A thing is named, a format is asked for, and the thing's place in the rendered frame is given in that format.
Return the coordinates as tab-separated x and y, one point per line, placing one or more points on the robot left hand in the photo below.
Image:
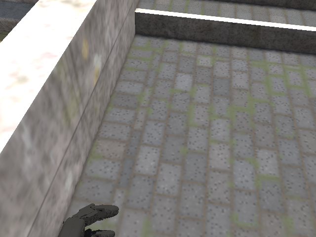
75	226

